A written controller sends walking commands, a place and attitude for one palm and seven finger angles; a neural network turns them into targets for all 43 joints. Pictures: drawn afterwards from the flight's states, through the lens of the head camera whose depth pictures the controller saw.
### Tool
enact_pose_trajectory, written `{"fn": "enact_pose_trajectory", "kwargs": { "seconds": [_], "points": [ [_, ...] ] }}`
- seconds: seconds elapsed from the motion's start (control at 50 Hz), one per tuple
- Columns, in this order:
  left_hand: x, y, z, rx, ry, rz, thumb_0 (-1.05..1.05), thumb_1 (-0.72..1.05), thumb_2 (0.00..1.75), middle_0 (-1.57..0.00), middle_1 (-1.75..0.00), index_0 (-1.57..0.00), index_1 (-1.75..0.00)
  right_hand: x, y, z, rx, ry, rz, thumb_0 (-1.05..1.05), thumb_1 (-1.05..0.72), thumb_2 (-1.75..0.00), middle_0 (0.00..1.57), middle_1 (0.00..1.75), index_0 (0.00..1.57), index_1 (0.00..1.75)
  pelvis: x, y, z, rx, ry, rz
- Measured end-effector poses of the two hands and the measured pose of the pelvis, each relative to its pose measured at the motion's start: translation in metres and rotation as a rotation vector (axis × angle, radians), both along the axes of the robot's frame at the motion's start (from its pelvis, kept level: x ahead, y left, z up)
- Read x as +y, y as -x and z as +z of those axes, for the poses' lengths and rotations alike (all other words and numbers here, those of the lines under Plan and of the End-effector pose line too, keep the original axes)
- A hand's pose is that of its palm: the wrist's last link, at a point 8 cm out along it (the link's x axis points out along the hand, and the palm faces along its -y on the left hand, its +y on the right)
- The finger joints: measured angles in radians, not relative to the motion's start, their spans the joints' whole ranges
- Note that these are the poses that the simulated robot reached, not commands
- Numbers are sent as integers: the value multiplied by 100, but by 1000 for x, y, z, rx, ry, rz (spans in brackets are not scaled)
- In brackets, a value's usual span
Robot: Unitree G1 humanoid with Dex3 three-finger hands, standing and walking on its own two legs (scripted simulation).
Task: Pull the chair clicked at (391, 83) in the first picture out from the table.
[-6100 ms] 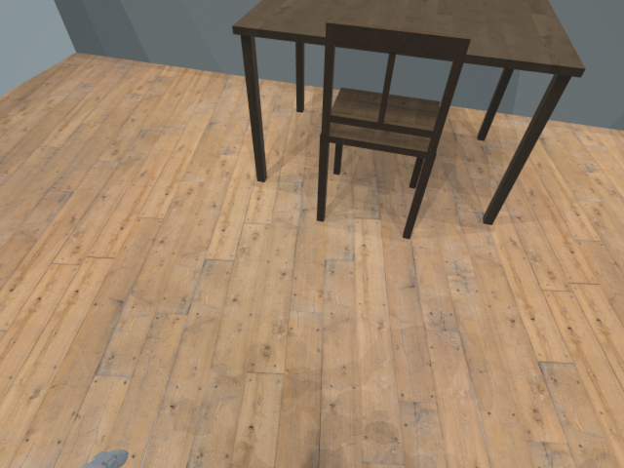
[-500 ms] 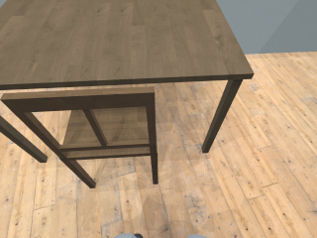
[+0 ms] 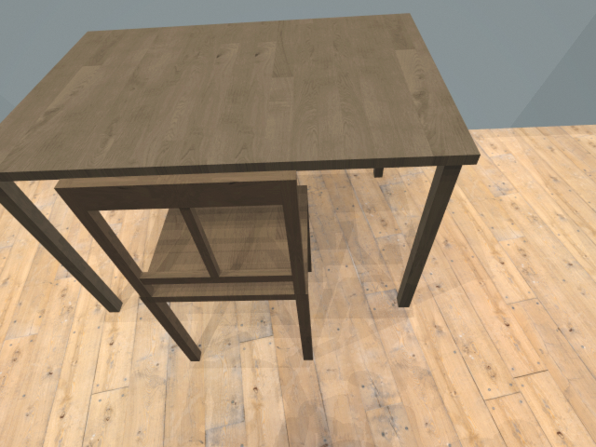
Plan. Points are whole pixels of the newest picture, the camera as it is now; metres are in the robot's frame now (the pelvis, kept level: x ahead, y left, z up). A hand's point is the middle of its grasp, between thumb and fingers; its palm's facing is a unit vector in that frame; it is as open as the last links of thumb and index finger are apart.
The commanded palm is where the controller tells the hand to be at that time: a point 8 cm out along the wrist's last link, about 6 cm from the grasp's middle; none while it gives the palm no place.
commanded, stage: come to a stop and stand still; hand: left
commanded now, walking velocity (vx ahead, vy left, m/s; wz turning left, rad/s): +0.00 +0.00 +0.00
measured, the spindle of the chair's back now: (202, 242) +0.50 +0.27 -0.12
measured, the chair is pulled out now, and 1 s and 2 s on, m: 0.00 0.00 0.00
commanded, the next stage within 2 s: look again from close up in 0.56 s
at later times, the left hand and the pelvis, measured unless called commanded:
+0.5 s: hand out of the picture -0.01 +0.22 -0.18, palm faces +0.01 -0.99 -0.17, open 7.3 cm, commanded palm none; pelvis -0.01 +0.06 +0.00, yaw -2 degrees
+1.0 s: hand out of the picture +0.02 +0.25 -0.18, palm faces -0.01 -0.97 -0.22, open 7.3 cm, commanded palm none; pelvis +0.00 +0.07 -0.01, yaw -2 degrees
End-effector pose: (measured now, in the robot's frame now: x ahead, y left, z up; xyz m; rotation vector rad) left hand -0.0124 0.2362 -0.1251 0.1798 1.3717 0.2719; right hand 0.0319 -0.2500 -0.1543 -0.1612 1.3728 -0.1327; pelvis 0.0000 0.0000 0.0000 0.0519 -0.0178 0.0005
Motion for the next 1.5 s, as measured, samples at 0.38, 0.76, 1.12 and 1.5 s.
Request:
{"fn": "enact_pose_trajectory", "kwargs": {
  "seconds": [0.38, 0.76, 1.12, 1.5],
  "points": [
    [40, 16, -29, 63, 108, -37, 0, 91, 90, -20, -30, -20, -30, 80, 3, 4, -81, 12, -11, 0, -94, -90, 20, 30, 20, 29, 58, 10, -7, 1, 36, -24],
    [48, -11, -29, 23, 93, -113, 0, 91, 90, -20, -30, -20, -30, 102, 65, -1, 56, -33, -56, 0, -91, -90, 20, 30, 20, 29, 66, 8, -9, 11, 58, -24],
    [54, -27, -24, -24, 70, -107, 0, 92, 90, -20, -30, -20, -30, 98, 37, -7, -25, -33, -33, 1, -92, -90, 20, 30, 20, 29, 67, -1, -10, -6, 39, -32],
    [29, -6, -27, 33, 110, -80, 0, 91, 90, -20, -30, -20, -30, 83, 35, -1, 7, -19, -29, 0, -92, -90, 20, 30, 20, 29, 51, -2, -7, -5, 41, -28]
  ]
}}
